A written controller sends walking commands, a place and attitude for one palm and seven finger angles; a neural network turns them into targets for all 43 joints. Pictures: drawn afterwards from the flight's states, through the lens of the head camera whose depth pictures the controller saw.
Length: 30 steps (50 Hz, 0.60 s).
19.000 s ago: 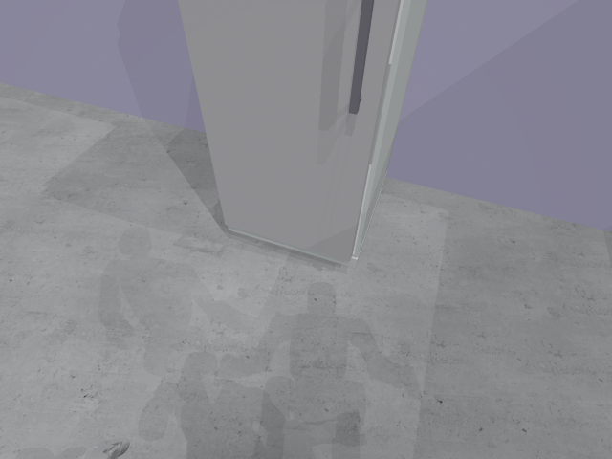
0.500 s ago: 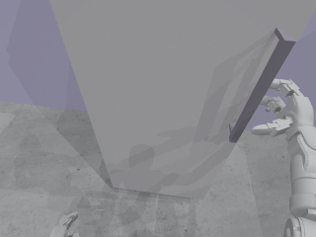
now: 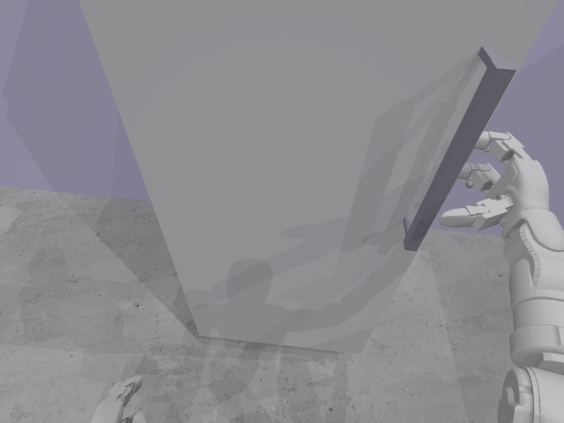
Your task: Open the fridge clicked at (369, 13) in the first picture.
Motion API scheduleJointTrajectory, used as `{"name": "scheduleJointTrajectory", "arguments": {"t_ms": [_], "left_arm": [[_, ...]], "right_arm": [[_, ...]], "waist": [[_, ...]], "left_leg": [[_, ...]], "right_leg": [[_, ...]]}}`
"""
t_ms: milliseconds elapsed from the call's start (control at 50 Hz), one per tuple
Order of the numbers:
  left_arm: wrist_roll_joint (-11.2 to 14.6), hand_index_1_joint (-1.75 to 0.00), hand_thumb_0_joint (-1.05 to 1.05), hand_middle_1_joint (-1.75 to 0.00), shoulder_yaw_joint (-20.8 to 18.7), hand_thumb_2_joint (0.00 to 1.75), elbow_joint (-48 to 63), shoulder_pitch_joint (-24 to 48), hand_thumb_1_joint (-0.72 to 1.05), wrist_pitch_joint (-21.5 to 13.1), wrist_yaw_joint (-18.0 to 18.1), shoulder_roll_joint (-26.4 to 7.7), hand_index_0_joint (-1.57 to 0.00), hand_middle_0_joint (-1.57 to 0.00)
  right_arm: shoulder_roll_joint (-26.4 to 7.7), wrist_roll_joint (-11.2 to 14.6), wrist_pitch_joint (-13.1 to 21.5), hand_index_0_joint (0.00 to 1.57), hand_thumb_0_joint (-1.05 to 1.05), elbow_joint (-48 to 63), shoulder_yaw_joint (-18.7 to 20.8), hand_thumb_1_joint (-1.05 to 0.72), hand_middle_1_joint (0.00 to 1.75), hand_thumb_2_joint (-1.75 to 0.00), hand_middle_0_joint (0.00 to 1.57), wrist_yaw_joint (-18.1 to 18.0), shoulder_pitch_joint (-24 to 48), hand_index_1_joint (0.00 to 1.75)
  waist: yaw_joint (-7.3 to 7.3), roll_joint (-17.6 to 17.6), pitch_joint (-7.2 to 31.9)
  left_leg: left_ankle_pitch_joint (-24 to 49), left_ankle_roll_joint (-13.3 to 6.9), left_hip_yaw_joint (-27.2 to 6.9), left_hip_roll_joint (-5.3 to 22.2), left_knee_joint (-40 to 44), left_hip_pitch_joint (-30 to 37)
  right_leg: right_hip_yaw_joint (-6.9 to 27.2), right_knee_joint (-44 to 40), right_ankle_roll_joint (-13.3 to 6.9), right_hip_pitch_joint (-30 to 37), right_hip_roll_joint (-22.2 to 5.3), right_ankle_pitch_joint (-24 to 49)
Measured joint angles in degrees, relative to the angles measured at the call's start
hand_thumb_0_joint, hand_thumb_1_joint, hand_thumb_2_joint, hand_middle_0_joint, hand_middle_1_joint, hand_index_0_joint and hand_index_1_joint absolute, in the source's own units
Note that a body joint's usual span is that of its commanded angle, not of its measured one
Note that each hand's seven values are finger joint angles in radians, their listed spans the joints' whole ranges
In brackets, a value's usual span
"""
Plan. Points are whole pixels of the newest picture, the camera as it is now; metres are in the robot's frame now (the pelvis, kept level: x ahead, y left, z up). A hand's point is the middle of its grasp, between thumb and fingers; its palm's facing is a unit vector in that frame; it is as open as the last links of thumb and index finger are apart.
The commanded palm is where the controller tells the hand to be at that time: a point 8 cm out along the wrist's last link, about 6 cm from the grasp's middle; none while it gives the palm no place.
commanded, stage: slide the fingers in behind the handle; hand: right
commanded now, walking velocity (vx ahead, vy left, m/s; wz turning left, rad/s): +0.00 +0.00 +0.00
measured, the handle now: (441, 167) +0.45 -0.19 +0.16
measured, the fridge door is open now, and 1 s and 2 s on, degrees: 0 0 0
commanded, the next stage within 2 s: grip the handle and tug to test in 1.88 s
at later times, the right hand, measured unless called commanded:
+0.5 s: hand (472, 196) +0.39 -0.21 +0.16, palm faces +0.04 +1.00 +0.01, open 14.0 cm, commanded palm +0.36 -0.26 +0.16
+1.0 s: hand (451, 188) +0.41 -0.19 +0.16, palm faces +0.03 +1.00 +0.01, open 14.0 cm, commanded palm +0.37 -0.24 +0.16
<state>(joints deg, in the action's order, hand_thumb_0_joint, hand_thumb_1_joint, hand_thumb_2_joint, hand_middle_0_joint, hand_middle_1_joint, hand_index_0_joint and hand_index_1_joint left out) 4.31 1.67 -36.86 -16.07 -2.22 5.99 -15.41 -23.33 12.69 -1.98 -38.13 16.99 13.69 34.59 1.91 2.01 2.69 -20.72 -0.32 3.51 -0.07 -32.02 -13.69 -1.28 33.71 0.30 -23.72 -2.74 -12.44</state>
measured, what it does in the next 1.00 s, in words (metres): stands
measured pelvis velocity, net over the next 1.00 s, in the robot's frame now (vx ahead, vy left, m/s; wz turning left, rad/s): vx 0.00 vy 0.00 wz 0.01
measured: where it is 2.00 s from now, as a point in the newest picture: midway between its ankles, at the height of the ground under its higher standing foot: outside the picture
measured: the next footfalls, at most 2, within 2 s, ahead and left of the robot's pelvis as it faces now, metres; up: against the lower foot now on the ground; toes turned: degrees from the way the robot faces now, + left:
none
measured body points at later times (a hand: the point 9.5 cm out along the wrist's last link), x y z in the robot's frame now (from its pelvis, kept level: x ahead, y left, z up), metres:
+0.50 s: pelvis +0.00 +0.00 +0.00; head -0.01 +0.00 +0.45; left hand +0.11 +0.26 -0.10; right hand +0.38 -0.27 +0.16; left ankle -0.04 +0.11 -0.73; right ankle +0.05 -0.12 -0.73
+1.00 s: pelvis +0.00 +0.00 +0.00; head +0.00 +0.00 +0.45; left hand +0.13 +0.25 -0.10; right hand +0.40 -0.24 +0.16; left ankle -0.04 +0.11 -0.73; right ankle +0.05 -0.12 -0.73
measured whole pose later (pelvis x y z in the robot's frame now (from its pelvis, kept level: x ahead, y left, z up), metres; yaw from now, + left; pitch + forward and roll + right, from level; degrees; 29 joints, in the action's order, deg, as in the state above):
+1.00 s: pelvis +0.00 +0.00 +0.00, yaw +1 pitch +2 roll +1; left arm 4.1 2.0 -36.0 -15.4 -2.0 5.2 -14.3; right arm -19.3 12.4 -3.8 -31.2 14.8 9.6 30.4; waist 2.0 1.9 2.6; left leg -20.4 -0.1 2.8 0.0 -31.2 -12.4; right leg -1.9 33.1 0.1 -22.2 -2.7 -12.5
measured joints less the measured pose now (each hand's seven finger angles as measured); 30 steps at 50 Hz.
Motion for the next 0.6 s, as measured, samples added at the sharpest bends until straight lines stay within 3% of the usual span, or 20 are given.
{"name": "scheduleJointTrajectory", "arguments": {"t_ms": [180, 320, 480, 600], "left_arm": [[0.11, -0.30, 0.01, -0.30, -0.44, 0.90, -0.93, -2.02, 0.90, 0.25, -0.24, -0.36, -0.20, -0.21], [0.17, -0.30, 0.01, -0.30, -0.58, 0.90, -0.63, -2.68, 0.90, 0.07, -0.68, -0.21, -0.20, -0.21], [0.31, -0.30, 0.01, -0.30, -0.20, 0.90, 0.77, -1.69, 0.90, -0.21, -0.76, 0.45, -0.20, -0.21], [0.38, -0.30, 0.01, -0.30, -0.03, 0.90, 0.85, -0.05, 0.90, -0.78, -0.39, 0.46, -0.20, -0.21]], "right_arm": [[-1.06, -0.09, 2.21, 0.36, -0.01, -3.57, 0.24, 0.50, 1.26, -0.30, 0.36, 0.63, 1.88, 1.23], [-0.05, 0.36, 2.61, 0.33, -0.01, -0.52, 0.52, 0.50, 1.23, -0.30, 0.33, 0.02, -1.06, 1.21], [0.89, 0.83, 0.91, 0.31, -0.01, 5.48, 1.76, 0.50, 1.21, -0.30, 0.31, -0.30, -6.50, 1.20], [1.87, 0.96, -0.56, 0.30, -0.01, 8.18, 0.10, 0.50, 1.20, -0.30, 0.30, -0.98, -6.85, 1.20]], "waist": [[0.47, -0.04, -0.07], [0.70, 0.29, 0.18], [0.54, 0.20, 0.47], [-0.42, 0.18, 0.05]], "left_leg": [[-0.02, -0.04, 0.06, -0.19, -0.70, -0.99], [0.23, 0.10, -0.63, -0.20, -0.52, -0.87], [0.38, 0.20, -1.38, -0.29, 0.03, 0.27], [0.38, 0.24, -0.66, -0.10, 0.30, 1.02]], "right_leg": [[0.14, 0.80, -0.01, -1.05, -0.19, -0.06], [-0.53, 0.47, -0.17, -0.57, -0.30, 0.00], [-1.26, -0.06, -0.22, 0.86, -0.49, -0.15], [-0.56, 0.04, -0.27, 1.11, -0.16, -0.07]]}}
